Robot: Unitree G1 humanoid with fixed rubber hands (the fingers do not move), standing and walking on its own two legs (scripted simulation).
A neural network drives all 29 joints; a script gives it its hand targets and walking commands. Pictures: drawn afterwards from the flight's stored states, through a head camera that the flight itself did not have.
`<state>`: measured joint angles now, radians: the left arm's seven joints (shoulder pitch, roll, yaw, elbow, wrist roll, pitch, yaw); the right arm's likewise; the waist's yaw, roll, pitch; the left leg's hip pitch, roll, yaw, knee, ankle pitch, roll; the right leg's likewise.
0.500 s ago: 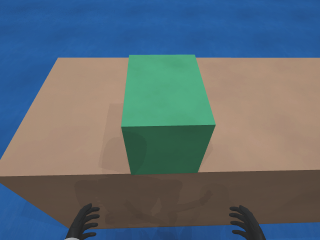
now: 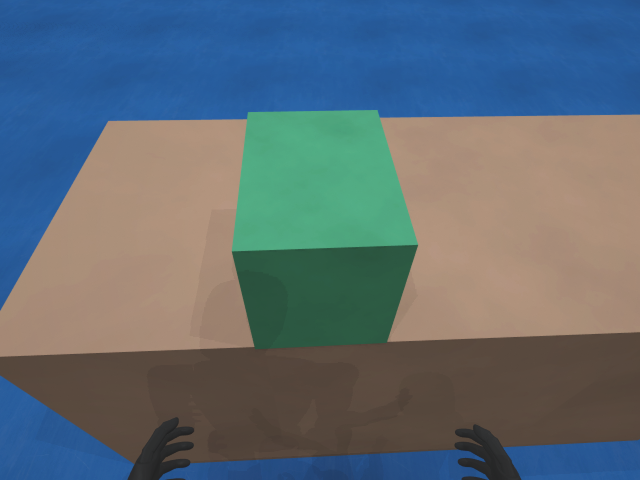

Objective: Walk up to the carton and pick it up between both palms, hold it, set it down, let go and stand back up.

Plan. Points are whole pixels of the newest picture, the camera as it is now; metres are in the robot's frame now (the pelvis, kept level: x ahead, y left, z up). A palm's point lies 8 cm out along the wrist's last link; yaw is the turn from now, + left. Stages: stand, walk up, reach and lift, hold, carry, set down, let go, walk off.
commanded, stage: let go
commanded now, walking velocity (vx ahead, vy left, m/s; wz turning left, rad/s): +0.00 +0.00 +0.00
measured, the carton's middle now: (317, 227) +0.46 +0.02 +0.05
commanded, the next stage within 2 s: stand in 0.18 s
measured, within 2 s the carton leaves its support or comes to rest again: neither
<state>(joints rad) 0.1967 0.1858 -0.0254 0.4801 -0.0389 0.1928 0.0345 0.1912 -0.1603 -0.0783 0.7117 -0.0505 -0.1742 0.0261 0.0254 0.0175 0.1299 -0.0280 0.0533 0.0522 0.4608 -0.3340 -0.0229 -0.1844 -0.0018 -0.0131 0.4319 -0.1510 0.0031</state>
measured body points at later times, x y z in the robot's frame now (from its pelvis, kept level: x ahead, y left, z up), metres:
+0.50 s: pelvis +0.00 +0.01 -0.01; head -0.01 +0.01 +0.44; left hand +0.08 +0.26 -0.13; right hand +0.09 -0.25 -0.12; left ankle -0.05 +0.13 -0.74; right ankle +0.06 -0.12 -0.74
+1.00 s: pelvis -0.02 +0.03 -0.01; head -0.04 +0.03 +0.44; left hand -0.01 +0.27 -0.15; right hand +0.00 -0.23 -0.14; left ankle -0.05 +0.13 -0.74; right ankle +0.06 -0.12 -0.74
